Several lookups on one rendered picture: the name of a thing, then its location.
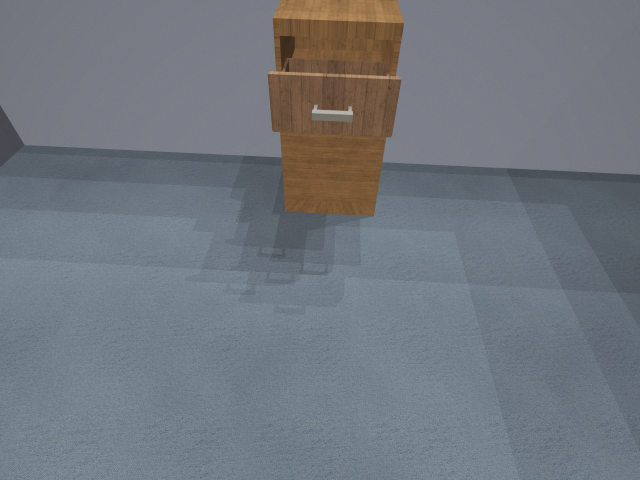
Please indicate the drawer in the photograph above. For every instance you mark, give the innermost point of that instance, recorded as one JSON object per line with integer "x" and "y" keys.
{"x": 334, "y": 85}

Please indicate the cabinet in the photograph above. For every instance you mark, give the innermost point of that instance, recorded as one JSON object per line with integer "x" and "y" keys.
{"x": 335, "y": 174}

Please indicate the handle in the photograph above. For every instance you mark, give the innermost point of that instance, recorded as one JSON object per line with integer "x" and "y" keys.
{"x": 332, "y": 115}

